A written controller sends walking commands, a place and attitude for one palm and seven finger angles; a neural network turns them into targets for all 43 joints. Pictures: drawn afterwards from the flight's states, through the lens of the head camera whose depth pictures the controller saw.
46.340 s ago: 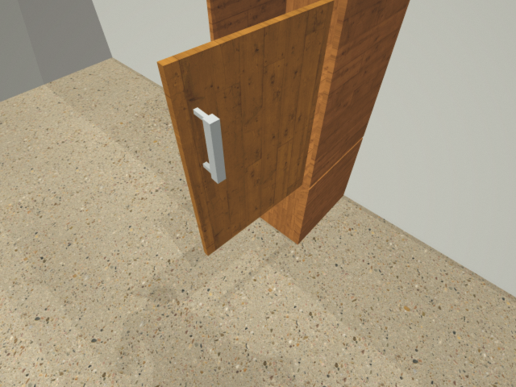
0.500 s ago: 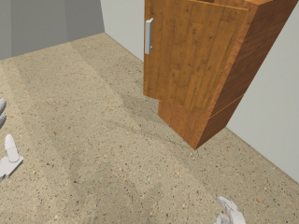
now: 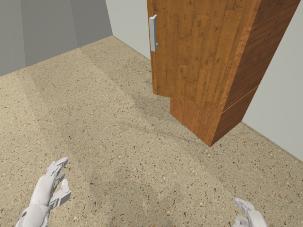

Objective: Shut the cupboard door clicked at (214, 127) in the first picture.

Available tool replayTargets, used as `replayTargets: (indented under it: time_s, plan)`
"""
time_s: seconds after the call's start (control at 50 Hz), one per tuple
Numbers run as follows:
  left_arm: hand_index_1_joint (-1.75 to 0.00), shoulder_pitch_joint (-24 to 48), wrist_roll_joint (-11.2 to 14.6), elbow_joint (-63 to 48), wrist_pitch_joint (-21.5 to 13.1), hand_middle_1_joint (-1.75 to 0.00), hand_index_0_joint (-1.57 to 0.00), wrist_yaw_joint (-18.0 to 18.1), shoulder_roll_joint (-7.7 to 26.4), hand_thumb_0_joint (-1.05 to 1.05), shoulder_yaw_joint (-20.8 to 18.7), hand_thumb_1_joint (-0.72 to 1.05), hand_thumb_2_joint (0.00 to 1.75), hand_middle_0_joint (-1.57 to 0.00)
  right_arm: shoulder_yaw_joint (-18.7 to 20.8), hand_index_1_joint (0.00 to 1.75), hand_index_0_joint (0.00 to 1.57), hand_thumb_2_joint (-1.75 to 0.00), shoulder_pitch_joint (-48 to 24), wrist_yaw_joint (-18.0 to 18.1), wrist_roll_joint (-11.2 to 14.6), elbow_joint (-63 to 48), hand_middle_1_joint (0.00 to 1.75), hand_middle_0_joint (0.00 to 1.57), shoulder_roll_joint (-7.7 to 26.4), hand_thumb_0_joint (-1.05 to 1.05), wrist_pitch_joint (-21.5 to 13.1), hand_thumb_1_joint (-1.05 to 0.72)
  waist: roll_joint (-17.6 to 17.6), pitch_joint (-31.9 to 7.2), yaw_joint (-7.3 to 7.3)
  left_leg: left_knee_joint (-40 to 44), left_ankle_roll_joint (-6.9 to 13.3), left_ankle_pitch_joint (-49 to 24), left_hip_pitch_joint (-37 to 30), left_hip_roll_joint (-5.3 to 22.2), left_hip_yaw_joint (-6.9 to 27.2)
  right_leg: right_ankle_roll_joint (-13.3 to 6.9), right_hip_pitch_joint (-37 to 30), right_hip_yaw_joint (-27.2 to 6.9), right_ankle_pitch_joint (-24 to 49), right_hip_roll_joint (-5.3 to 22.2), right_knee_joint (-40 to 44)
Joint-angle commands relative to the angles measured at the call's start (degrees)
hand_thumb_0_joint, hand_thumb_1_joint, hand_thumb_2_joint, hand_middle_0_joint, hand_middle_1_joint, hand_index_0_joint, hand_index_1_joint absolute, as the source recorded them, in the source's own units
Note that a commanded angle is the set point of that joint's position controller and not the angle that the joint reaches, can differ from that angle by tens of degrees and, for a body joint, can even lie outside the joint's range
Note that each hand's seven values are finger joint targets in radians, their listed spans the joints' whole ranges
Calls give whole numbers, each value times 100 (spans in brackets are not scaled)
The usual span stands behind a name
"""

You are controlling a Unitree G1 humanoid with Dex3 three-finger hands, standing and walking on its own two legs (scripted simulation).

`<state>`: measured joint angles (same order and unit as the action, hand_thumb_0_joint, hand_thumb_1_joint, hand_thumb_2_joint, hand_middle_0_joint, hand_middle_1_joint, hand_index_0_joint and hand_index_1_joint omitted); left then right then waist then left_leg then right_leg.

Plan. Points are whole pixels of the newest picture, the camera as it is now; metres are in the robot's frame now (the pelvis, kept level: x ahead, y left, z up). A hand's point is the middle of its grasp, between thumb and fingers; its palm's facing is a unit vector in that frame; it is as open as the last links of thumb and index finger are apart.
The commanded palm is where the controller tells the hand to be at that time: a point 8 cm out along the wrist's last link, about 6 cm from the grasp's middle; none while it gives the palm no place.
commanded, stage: let the arm hang, fingers relaxed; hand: left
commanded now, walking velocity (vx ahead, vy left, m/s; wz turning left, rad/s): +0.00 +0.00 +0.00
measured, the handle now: (154, 33) +0.92 +0.03 +0.08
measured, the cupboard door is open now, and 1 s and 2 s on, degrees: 29 29 29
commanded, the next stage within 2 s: look to check the result in 0.96 s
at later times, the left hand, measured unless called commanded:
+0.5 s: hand out of the picture -0.01 +0.19 -0.16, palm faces -0.01 -0.96 -0.27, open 7.3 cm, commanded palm none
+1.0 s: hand out of the picture +0.04 +0.17 -0.16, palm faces -0.02 -0.98 -0.20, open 7.4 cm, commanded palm none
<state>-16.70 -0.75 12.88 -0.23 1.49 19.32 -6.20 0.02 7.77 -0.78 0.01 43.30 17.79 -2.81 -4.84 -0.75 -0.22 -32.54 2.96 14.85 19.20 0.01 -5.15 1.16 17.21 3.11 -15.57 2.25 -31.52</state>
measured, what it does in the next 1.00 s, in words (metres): stands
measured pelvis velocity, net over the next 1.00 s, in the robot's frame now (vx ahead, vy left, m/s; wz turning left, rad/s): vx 0.01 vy -0.01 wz -0.02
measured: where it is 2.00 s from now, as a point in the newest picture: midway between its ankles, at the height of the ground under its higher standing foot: outside the picture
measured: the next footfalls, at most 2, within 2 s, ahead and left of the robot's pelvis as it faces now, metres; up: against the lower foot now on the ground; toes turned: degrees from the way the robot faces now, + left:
none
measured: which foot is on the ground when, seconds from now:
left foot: down 0.00-1.00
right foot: down 0.00-1.00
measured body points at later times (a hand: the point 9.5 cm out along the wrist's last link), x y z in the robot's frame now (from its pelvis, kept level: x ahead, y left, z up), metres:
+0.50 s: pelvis +0.00 -0.02 +0.01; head +0.01 -0.02 +0.46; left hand -0.01 +0.24 -0.14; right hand -0.02 -0.26 -0.15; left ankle +0.03 +0.08 -0.73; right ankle +0.01 -0.13 -0.73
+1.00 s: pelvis +0.01 -0.01 +0.01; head +0.01 -0.01 +0.46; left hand +0.04 +0.22 -0.14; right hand +0.01 -0.26 -0.14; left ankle +0.03 +0.08 -0.73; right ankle +0.01 -0.13 -0.73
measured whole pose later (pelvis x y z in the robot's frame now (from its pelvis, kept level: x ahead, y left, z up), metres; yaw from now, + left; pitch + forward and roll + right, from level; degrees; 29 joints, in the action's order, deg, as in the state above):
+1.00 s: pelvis +0.01 -0.01 +0.01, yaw -1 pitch -2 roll +0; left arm -13.7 -0.9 64.1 -0.8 1.0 10.3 -0.3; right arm 0.6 14.4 1.4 -0.7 63.9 11.0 0.2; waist 0.3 1.2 -1.0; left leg -21.7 1.6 10.8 9.3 0.7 -6.1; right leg 0.0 8.2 2.2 -11.6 0.9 -21.6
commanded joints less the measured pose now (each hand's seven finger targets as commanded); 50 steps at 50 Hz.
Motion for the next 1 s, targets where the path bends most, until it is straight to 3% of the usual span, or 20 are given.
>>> replayTargets:
  time_s: [0.0,0.02,0.06,0.12,0.22,0.38,0.52,0.74,0.98]
  plan:
    - [-30,-64,-79,1100,-74,-30,-20,-111,542,0,168,90,90,-20,270,30,20,-90,217,25,-84,-284,30,20,826,0,9,-90,1678,-607,-68,386,-30,-1439,-484,609,783,-456,-397,-614,1132,480,370]
    - [-30,41,-75,1431,-55,-30,-20,-95,517,0,218,90,90,-20,239,30,20,-90,298,28,-94,-181,30,20,737,0,77,-90,1848,-579,-106,347,-62,-1236,-592,516,730,-504,-310,-697,1110,591,468]
    - [-30,178,-40,1999,6,-30,-20,-47,397,0,341,90,90,-20,157,30,20,-90,361,29,-131,14,30,20,533,0,192,-90,1398,-488,-136,485,-113,-1043,-729,457,684,-495,-202,-730,763,609,569]
    - [-30,172,-17,2737,53,-30,-20,-18,223,0,437,90,90,-20,81,30,20,-90,297,44,-149,318,30,20,381,0,275,-90,304,-104,-63,1017,-112,-538,-551,560,812,-334,-238,-660,50,379,707]
    - [-30,-95,-15,3683,8,-30,-20,-13,97,0,363,90,90,-20,132,30,20,-90,526,112,-147,818,30,20,210,0,315,-90,-533,69,1,1319,-127,348,-326,524,786,-416,-565,-645,-5,326,1046]
    - [-30,3,11,4519,-78,-30,-20,-23,91,0,399,90,90,-20,200,30,20,-90,1010,189,-90,1392,30,20,204,0,292,-90,515,299,-74,1310,-115,20,-706,613,704,-451,-369,-707,-118,400,1463]
    - [-30,-33,7,4842,-54,-30,-20,5,23,0,420,90,90,-20,192,30,20,-90,1094,208,-92,1687,30,20,153,0,288,-90,823,559,-54,1484,-80,63,-772,646,669,-400,-243,-708,-216,354,1515]
    - [-30,-40,-2,4944,-78,-30,-20,27,-40,0,426,90,90,-20,160,30,20,-90,957,221,-74,1822,30,20,40,0,231,-90,438,404,-12,1585,-96,-478,-897,696,647,-348,-515,-633,531,345,1378]
    - [-30,91,3,4997,-104,-30,-20,17,-53,0,408,90,90,-20,172,30,20,-90,867,251,-84,1848,30,20,91,0,204,-90,348,403,-49,1659,-125,-632,-1033,696,646,-341,-643,-616,712,369,1461]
